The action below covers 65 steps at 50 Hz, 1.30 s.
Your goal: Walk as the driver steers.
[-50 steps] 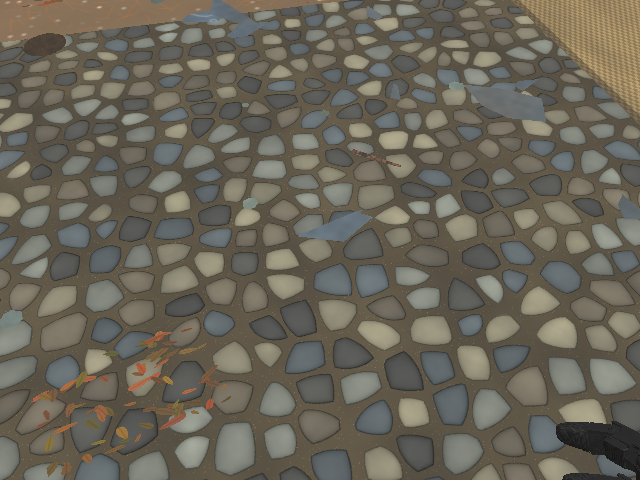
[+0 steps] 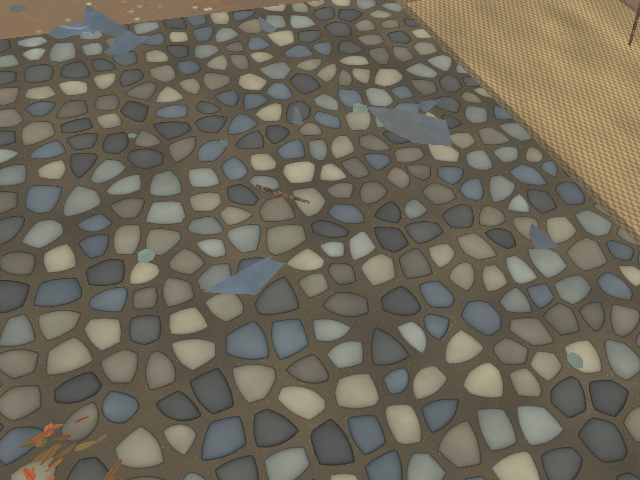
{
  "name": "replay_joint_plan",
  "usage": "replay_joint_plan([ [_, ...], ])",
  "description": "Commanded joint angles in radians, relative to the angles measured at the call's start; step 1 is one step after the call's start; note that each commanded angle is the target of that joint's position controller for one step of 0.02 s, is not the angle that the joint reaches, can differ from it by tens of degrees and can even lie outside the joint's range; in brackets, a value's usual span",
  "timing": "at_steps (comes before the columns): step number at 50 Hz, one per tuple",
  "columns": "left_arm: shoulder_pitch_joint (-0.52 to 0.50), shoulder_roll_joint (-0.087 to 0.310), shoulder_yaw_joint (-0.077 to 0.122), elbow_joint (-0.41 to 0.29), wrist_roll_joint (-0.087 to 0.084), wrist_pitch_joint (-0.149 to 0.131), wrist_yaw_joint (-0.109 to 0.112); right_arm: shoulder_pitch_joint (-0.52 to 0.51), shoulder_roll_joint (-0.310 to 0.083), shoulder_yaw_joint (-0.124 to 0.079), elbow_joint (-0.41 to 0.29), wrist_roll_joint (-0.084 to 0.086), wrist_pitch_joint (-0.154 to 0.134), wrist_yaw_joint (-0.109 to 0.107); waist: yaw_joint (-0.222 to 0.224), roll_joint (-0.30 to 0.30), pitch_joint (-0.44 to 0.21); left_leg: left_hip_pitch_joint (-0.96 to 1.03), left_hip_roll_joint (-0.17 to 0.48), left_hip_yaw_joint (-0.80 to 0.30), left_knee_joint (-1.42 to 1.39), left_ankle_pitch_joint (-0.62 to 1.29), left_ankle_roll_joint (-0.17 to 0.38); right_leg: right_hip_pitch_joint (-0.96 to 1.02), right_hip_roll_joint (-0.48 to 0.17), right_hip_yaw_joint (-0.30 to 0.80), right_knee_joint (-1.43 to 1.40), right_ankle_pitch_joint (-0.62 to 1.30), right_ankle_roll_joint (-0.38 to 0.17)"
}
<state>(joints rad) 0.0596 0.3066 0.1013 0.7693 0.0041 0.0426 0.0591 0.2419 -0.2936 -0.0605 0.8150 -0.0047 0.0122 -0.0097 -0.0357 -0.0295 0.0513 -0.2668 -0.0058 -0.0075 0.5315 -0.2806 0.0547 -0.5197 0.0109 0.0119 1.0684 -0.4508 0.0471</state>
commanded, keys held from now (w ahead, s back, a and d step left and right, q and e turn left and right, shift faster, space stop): q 0.58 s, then no key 0.42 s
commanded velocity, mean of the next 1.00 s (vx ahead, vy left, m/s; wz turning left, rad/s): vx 0.00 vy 0.00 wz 0.44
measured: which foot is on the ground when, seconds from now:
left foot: down 0.00-0.38, up 0.40-0.76, down 0.78-1.00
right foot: up 0.00-0.36, down 0.38-0.78, up 0.80-1.00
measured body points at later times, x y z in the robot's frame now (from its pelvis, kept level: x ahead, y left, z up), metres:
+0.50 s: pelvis +0.02 -0.04 +0.00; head +0.06 -0.04 +0.45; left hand +0.07 +0.28 -0.09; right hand +0.25 -0.28 -0.11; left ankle -0.04 +0.07 -0.67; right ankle +0.06 -0.15 -0.74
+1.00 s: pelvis +0.01 +0.01 +0.00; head +0.02 +0.05 +0.45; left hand -0.03 +0.33 -0.13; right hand +0.27 -0.14 -0.09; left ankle -0.03 +0.10 -0.74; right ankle +0.05 -0.14 -0.69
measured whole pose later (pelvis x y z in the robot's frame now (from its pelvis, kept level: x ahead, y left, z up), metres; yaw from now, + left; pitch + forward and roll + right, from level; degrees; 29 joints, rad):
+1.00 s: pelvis +0.01 +0.01 +0.00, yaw +27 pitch +0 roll +0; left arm 0.15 0.33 0.07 0.87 -0.01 0.03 0.03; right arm 0.12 -0.24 -0.03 0.72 -0.01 0.00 -0.01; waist 0.02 -0.04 0.06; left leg -0.22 -0.03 -0.01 0.44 -0.22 0.05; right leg -0.36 -0.06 0.01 0.87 -0.44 0.09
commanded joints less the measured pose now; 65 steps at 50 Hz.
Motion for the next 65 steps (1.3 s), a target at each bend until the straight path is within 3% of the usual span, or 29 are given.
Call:
replay_joint_plan([
  [1, -0.037, 0.076, 0.024, -0.061, -0.002, -0.022, 0.005, -0.059, -0.155, -0.033, -0.089, 0.014, -0.019, -0.021, 0.032, 0.139, -0.116, 0.188, 0.227, -0.298, -0.198, 0.458, 0.154, -0.120, -0.010, 0.065, 0.064, 0.084, 0.020],
  [6, -0.061, 0.056, 0.012, -0.059, -0.011, -0.038, -0.001, -0.017, -0.185, -0.048, -0.095, 0.019, -0.005, -0.034, 0.004, 0.156, -0.123, 0.259, 0.206, -0.329, -0.185, 0.403, 0.158, -0.101, 0.001, 0.080, -0.169, 0.125, 0.047],
  [12, -0.046, 0.078, 0.011, -0.046, -0.018, -0.059, -0.023, -0.066, -0.207, -0.059, -0.125, 0.016, 0.013, -0.024, -0.002, 0.192, -0.106, 0.151, 0.186, -0.419, -0.168, 0.357, 0.172, 0.061, 0.027, 0.086, -0.356, 0.099, 0.047],
  [17, 0.055, 0.095, 0.016, -0.014, -0.021, -0.086, -0.047, -0.141, -0.194, -0.054, -0.157, 0.035, 0.030, -0.027, 0.054, 0.193, -0.136, 0.135, 0.133, -0.486, -0.080, 0.429, 0.119, 0.251, 0.038, 0.068, -0.664, 0.241, 0.008],
  [18, 0.086, 0.117, 0.023, -0.001, -0.017, -0.087, -0.048, -0.140, -0.176, -0.049, -0.164, 0.036, 0.033, -0.031, 0.063, 0.168, -0.142, 0.077, 0.093, -0.467, -0.042, 0.321, 0.077, 0.351, -0.010, 0.087, -0.748, 0.362, -0.014],
  [19, 0.098, 0.181, 0.035, -0.007, 0.001, -0.081, -0.042, -0.092, -0.124, -0.034, -0.167, 0.022, 0.031, -0.029, 0.032, -0.007, -0.180, -0.040, 0.004, -0.357, 0.132, 0.046, 0.021, 0.479, -0.199, 0.254, -0.760, 0.492, -0.084],
  [20, 0.072, 0.233, 0.040, -0.010, 0.028, -0.072, -0.040, -0.046, -0.116, -0.036, -0.185, 0.028, 0.024, -0.027, -0.017, -0.235, -0.138, -0.256, -0.157, -0.198, 0.302, -0.376, -0.038, 0.509, -0.366, 0.475, -0.759, 0.718, -0.256],
  [21, 0.050, 0.183, 0.028, -0.029, 0.032, -0.074, -0.040, -0.025, -0.206, -0.060, -0.168, 0.014, 0.016, -0.024, -0.001, -0.178, -0.134, -0.293, -0.074, -0.176, 0.529, -0.394, -0.082, 0.458, -0.442, 0.499, -0.763, 0.701, -0.342],
  [22, 0.007, 0.127, 0.011, -0.045, 0.024, -0.074, -0.035, -0.026, -0.247, -0.079, -0.149, 0.024, 0.019, -0.021, -0.008, -0.114, -0.111, -0.288, -0.047, -0.167, 0.612, -0.319, -0.097, 0.422, -0.377, 0.392, -0.755, 0.641, -0.314],
  [24, -0.034, 0.094, -0.002, -0.051, -0.003, -0.068, -0.026, -0.025, -0.206, -0.077, -0.134, 0.021, 0.040, -0.023, -0.004, -0.098, -0.070, -0.320, -0.029, -0.141, 0.668, -0.200, -0.133, 0.409, -0.276, 0.246, -0.751, 0.531, -0.248],
  [26, -0.002, 0.107, -0.005, -0.039, 0.000, -0.059, -0.015, -0.059, -0.158, -0.061, -0.158, 0.030, 0.044, -0.014, 0.020, -0.116, -0.052, -0.328, -0.017, -0.089, 0.633, -0.145, -0.153, 0.410, -0.242, 0.162, -0.762, 0.568, -0.253],
  [30, 0.063, 0.148, 0.005, -0.024, 0.006, -0.044, -0.008, -0.132, -0.118, -0.039, -0.212, 0.027, 0.036, -0.003, 0.076, -0.127, -0.096, -0.305, 0.031, -0.044, 0.437, -0.137, -0.167, 0.516, -0.279, 0.120, -0.755, 0.635, -0.282],
  [35, 0.045, 0.192, 0.013, -0.014, -0.015, -0.038, -0.039, -0.098, -0.118, -0.030, -0.211, 0.019, 0.038, 0.007, 0.065, -0.142, -0.109, -0.093, 0.014, 0.028, 0.177, -0.114, -0.127, 0.449, -0.293, 0.079, -0.722, 0.681, -0.274],
  [37, 0.024, 0.187, 0.006, -0.005, -0.033, -0.038, -0.044, -0.041, -0.113, -0.032, -0.187, 0.016, 0.040, 0.012, 0.025, -0.130, -0.107, 0.029, -0.006, 0.051, -0.040, 0.040, -0.086, 0.413, -0.277, 0.060, -0.662, 0.637, -0.235],
  [38, 0.051, 0.158, -0.005, 0.012, -0.037, -0.040, -0.046, -0.015, -0.126, -0.037, -0.175, 0.014, 0.040, 0.011, 0.012, -0.102, -0.109, 0.136, -0.010, 0.041, -0.165, 0.156, -0.056, 0.357, -0.252, 0.037, -0.615, 0.569, -0.184],
  [39, 0.107, 0.105, -0.024, 0.029, -0.010, -0.048, -0.053, 0.003, -0.174, -0.047, -0.178, 0.014, 0.040, 0.002, 0.026, 0.031, -0.156, 0.296, 0.095, -0.099, -0.191, 0.405, -0.021, 0.254, -0.191, -0.029, -0.498, 0.387, -0.096],
  [40, 0.119, 0.033, -0.051, 0.002, 0.034, -0.056, -0.061, -0.038, -0.245, -0.050, -0.212, -0.006, 0.041, -0.011, 0.068, 0.304, -0.176, 0.350, 0.336, -0.367, -0.160, 0.706, 0.126, 0.071, -0.080, -0.103, -0.314, -0.087, 0.005],
  [41, 0.035, 0.101, -0.030, -0.006, 0.010, -0.049, -0.047, -0.016, -0.174, -0.031, -0.206, -0.030, 0.019, 0.000, -0.009, 0.222, -0.191, 0.227, 0.387, -0.402, -0.181, 0.639, 0.263, 0.083, -0.075, -0.004, -0.168, -0.220, 0.026],
  [42, 0.039, 0.134, -0.017, -0.001, -0.011, -0.040, -0.042, -0.052, -0.153, -0.022, -0.192, -0.029, 0.001, 0.007, 0.013, 0.187, -0.142, 0.185, 0.336, -0.332, -0.195, 0.563, 0.251, 0.073, -0.085, 0.016, -0.094, -0.193, 0.027],
  [44, 0.067, 0.137, -0.007, 0.032, -0.010, -0.027, -0.030, -0.114, -0.147, -0.022, -0.179, -0.012, -0.018, 0.006, 0.033, 0.185, -0.096, 0.173, 0.253, -0.250, -0.203, 0.448, 0.170, 0.040, -0.091, 0.031, -0.077, -0.096, 0.028],
  [48, 0.104, 0.092, -0.017, 0.059, -0.011, -0.023, -0.026, -0.146, -0.099, -0.006, -0.148, -0.008, -0.025, -0.002, 0.054, 0.164, -0.107, 0.138, 0.206, -0.171, -0.199, 0.506, 0.159, 0.136, -0.084, 0.023, -0.168, 0.029, 0.047],
  [53, 0.083, 0.084, -0.031, 0.065, -0.012, -0.028, -0.029, -0.149, -0.105, -0.005, -0.103, -0.006, -0.016, -0.002, 0.031, 0.162, -0.099, 0.124, 0.208, -0.212, -0.192, 0.370, 0.165, 0.255, -0.069, 0.000, -0.448, 0.082, 0.032],
  [55, 0.126, 0.075, -0.037, 0.089, 0.000, -0.034, -0.035, -0.159, -0.086, 0.004, -0.080, 0.007, -0.015, 0.001, 0.070, 0.132, -0.085, 0.070, 0.173, -0.196, -0.181, 0.256, 0.114, 0.376, -0.060, -0.010, -0.683, 0.307, 0.004],
  [56, 0.132, 0.106, -0.034, 0.093, 0.014, -0.038, -0.035, -0.124, -0.072, 0.009, -0.064, -0.001, -0.022, 0.004, 0.059, 0.088, -0.095, 0.033, 0.141, -0.183, -0.172, 0.189, 0.066, 0.452, -0.099, 0.043, -0.700, 0.450, -0.015],
  [57, 0.129, 0.169, -0.024, 0.091, 0.011, -0.038, -0.032, -0.089, -0.076, 0.007, -0.057, -0.017, -0.029, 0.011, 0.014, -0.006, -0.093, 0.011, 0.079, -0.131, -0.147, 0.100, 0.026, 0.466, -0.150, 0.076, -0.660, 0.554, -0.046],
  [58, 0.102, 0.163, -0.022, 0.108, -0.003, -0.040, -0.038, -0.084, -0.068, 0.006, -0.048, -0.018, -0.028, 0.009, -0.002, -0.079, -0.087, 0.066, 0.030, -0.075, -0.158, 0.063, -0.007, 0.370, -0.138, 0.068, -0.649, 0.394, -0.084],
  [60, 0.078, 0.100, -0.038, 0.113, 0.005, -0.053, -0.044, -0.150, -0.085, 0.002, -0.042, -0.012, -0.019, -0.001, 0.031, -0.040, -0.063, 0.115, 0.027, -0.064, -0.120, 0.097, -0.022, 0.304, -0.113, 0.061, -0.686, 0.298, -0.070],
  [63, 0.090, 0.092, -0.046, 0.141, 0.005, -0.069, -0.042, -0.133, -0.079, 0.001, -0.015, -0.009, -0.004, -0.011, 0.034, -0.029, -0.056, 0.116, 0.035, -0.071, -0.122, 0.171, -0.012, 0.321, -0.094, 0.042, -0.681, 0.340, -0.046],
  [65, 0.123, 0.101, -0.043, 0.163, -0.007, -0.064, -0.035, -0.115, -0.079, -0.003, 0.008, 0.001, 0.000, -0.014, 0.042, -0.019, -0.058, 0.088, -0.001, -0.039, -0.098, -0.081, -0.002, 0.315, -0.071, 0.029, -0.677, 0.084, -0.068],
])
Keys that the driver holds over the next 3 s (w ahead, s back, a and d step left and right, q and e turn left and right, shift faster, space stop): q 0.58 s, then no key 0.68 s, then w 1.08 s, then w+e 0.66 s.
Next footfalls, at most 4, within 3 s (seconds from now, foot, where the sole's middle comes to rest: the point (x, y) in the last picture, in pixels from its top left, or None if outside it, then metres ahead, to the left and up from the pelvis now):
0.38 right None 0.10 -0.14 -0.78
0.78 left None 0.00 0.12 -0.78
1.12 right None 0.10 -0.10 -0.78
1.94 right None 0.44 0.08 -0.78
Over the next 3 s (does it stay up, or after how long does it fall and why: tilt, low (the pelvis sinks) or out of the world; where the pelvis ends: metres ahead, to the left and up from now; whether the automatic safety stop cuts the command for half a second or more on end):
stays up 0.76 0.32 -0.02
